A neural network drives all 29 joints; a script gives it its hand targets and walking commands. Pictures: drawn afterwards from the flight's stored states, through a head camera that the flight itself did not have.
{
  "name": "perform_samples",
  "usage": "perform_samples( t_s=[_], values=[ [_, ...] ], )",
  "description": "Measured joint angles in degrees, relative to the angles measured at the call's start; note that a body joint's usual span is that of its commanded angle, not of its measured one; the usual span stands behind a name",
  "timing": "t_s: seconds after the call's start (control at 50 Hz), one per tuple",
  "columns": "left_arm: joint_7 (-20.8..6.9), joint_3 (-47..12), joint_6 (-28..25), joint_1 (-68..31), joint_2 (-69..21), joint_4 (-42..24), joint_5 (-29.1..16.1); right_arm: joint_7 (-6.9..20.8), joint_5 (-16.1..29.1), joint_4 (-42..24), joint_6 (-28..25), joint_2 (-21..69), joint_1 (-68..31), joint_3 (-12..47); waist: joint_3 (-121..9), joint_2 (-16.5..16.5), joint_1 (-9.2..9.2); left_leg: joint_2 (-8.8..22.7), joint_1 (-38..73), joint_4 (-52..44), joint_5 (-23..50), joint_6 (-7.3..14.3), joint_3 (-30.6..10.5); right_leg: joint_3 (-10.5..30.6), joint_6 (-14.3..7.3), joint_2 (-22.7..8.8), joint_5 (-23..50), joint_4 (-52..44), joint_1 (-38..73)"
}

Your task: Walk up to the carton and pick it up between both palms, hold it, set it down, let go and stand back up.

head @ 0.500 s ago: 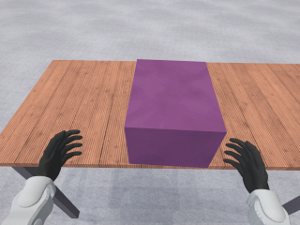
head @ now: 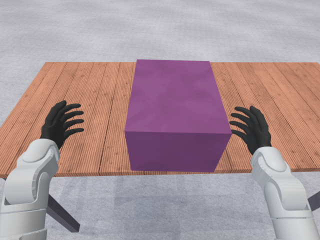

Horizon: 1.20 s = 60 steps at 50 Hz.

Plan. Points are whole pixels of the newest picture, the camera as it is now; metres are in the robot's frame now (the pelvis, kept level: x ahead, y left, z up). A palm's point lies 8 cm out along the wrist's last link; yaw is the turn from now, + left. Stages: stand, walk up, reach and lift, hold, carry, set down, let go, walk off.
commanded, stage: reach and lift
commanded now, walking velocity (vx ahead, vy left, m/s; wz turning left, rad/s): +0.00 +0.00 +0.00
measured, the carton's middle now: (172, 112) +0.47 -0.03 +0.07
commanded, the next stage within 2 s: none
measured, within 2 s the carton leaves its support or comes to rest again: neither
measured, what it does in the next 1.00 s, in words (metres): stands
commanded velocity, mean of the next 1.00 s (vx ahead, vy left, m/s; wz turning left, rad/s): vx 0.00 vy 0.00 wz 0.00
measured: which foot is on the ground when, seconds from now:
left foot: down 0.00-1.00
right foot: down 0.00-1.00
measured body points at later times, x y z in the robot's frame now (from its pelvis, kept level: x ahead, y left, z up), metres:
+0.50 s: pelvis +0.00 +0.00 +0.00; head +0.00 +0.02 +0.45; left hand +0.41 +0.24 +0.18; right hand +0.41 -0.21 +0.17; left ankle -0.01 +0.12 -0.75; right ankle +0.00 -0.12 -0.75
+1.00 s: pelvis +0.00 +0.00 +0.00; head +0.02 +0.01 +0.45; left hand +0.46 +0.23 +0.19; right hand +0.46 -0.20 +0.19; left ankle -0.01 +0.12 -0.75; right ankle +0.00 -0.12 -0.75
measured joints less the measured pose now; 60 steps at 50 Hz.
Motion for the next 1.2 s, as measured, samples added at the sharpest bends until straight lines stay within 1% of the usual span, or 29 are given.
perform_samples(
  t_s=[0.1, 0.16, 0.26, 0.3, 0.36, 0.38, 0.44, 0.5, 0.58, 0.64, 0.7, 0.76, 0.82, 0.92, 1.0, 1.12, 1.2],
  values=[
    [0.01, -0.23, 0.88, -6.79, 0.8, 4.71, 0.53, 0.27, 0.92, 6.87, 0.83, -0.87, -6.87, 1.03, -0.93, -0.61, -0.54, 0.03, -0.84, 0.44, 0.0, -0.06, -0.15, -0.01, -0.06, 0.06, -0.11, 0.62, -0.9],
    [-0.27, 0.1, 1.72, -9.63, 1.13, 7.3, 1.08, -0.01, 1.42, 9.6, 0.93, -1.44, -9.77, 1.55, -1.52, -0.95, -0.85, 0.09, -0.76, 0.59, -0.13, -0.1, -0.2, 0.0, -0.07, 0.14, -0.19, 0.69, -0.8],
    [-0.22, 0.15, 1.87, -15.04, 2.61, 15.69, 1.84, 0.48, 2.12, 17.74, 1.29, -1.93, -15.92, 1.75, -2.28, -1.55, -1.4, 0.03, -1.47, 1.36, -0.46, -0.04, -0.39, -0.09, -0.08, 0.1, -0.62, 1.55, -1.48],
    [-0.02, -0.39, 1.44, -17.09, 3.0, 18.02, 1.66, 0.83, 2.38, 20.26, 1.42, -2.21, -17.86, 1.87, -2.67, -1.67, -1.42, -0.03, -2.27, 1.62, -0.48, 0.02, -0.53, -0.18, -0.04, 0.04, -0.61, 1.66, -2.17],
    [0.41, -1.15, 0.55, -19.06, 3.55, 18.46, 1.33, 1.33, 3.28, 21.74, 0.45, -2.6, -19.89, 2.39, -3.21, -1.65, -1.39, 0.0, -3.19, 1.92, -0.51, 0.06, -0.62, -0.2, 0.07, 0.08, -0.3, 1.28, -2.76],
    [0.35, -1.44, 0.21, -20.1, 3.88, 19.56, 1.16, 1.53, 3.39, 23.05, 0.2, -2.66, -20.92, 2.58, -3.25, -1.63, -1.51, 0.01, -3.38, 2.15, -0.59, 0.08, -0.75, -0.3, 0.1, 0.08, -0.25, 1.22, -2.76],
    [0.18, -2.07, -0.35, -23.78, 4.58, 25.12, 1.27, 2.02, 3.06, 28.43, 0.01, -2.86, -24.34, 2.94, -3.46, -1.6, -1.7, -0.07, -3.74, 2.68, -0.81, 0.16, -1.06, -0.53, 0.17, 0.01, -0.27, 1.22, -2.77],
    [0.56, -3.39, -1.21, -27.53, 5.08, 30.72, 1.24, 2.76, 2.47, 33.93, -0.31, -3.42, -27.92, 2.49, -4.1, -1.54, -1.61, -0.26, -4.87, 3.12, -0.87, 0.3, -1.23, -0.65, 0.27, -0.17, -0.35, 1.62, -3.82],
    [1.69, -5.93, -3.26, -31.5, 5.41, 34.66, 0.08, 4.02, 2.51, 39.19, -1.93, -4.18, -32.49, 1.87, -5.2, -1.22, -1.43, -0.22, -6.78, 3.87, -1.02, 0.34, -1.35, -0.72, 0.32, -0.12, -0.2, 1.72, -5.41],
    [2.13, -7.74, -4.64, -35.28, 5.46, 38.85, -0.44, 4.81, 2.77, 44.03, -2.92, -4.77, -36.58, 2.39, -5.67, -0.95, -1.38, -0.05, -7.55, 4.44, -1.32, 0.29, -1.47, -0.78, 0.29, 0.05, -0.17, 1.69, -5.89],
    [2.15, -8.9, -5.91, -39.35, 5.53, 44.81, -0.37, 5.41, 2.86, 49.78, -3.42, -5.24, -40.66, 3.94, -5.72, -0.94, -1.3, 0.11, -7.68, 4.48, -1.4, 0.24, -1.48, -0.75, 0.22, 0.23, -0.11, 1.55, -5.98],
    [2.12, -9.27, -7.09, -41.87, 5.47, 48.94, 0.31, 5.45, 3.19, 53.93, -4.29, -5.39, -43.44, 5.19, -5.94, -1.09, -1.12, 0.25, -7.79, 4.13, -1.25, 0.09, -1.46, -0.68, 0.1, 0.39, 0.0, 1.32, -6.19],
    [1.77, -9.87, -8.37, -43.29, 5.73, 51.68, 0.39, 4.98, 3.93, 56.01, -5.55, -5.28, -45.27, 6.13, -5.79, -0.99, -1.27, 0.37, -7.88, 4.08, -1.18, -0.09, -1.77, -0.94, -0.02, 0.53, 0.11, 1.02, -6.07],
    [1.46, -10.98, -12.41, -45.86, 6.37, 57.61, -0.31, 4.35, 3.6, 59.56, -7.15, -4.33, -47.98, 7.01, -5.88, -1.17, -1.4, 0.39, -8.94, 4.17, -0.99, -0.2, -2.09, -1.17, -0.19, 0.58, 0.01, 1.51, -7.23],
    [1.08, -11.7, -17.19, -46.84, 6.03, 63.28, 0.32, 4.05, 2.2, 63.67, -9.14, -2.65, -48.62, 7.09, -6.43, -1.28, -1.63, 0.34, -10.19, 4.6, -0.94, -0.32, -2.57, -1.57, -0.29, 0.55, -0.12, 1.96, -8.32],
    [0.16, -12.08, -25.8, -41.0, 3.89, 66.3, 1.3, 2.45, 0.6, 63.25, -16.33, 0.45, -41.64, 6.7, -6.95, -1.58, -2.09, 0.21, -9.73, 4.38, -0.9, -0.4, -3.25, -2.14, -0.29, 0.49, -0.01, 1.17, -7.37],
    [1.19, -14.06, -31.06, -38.96, 2.92, 69.17, -0.81, 2.82, -0.2, 64.4, -19.51, 1.63, -39.05, 5.74, -7.52, -1.6, -1.8, 0.22, -11.98, 5.84, -1.25, -0.45, -3.36, -2.2, -0.33, 0.49, -0.36, 2.61, -9.59]
  ],
)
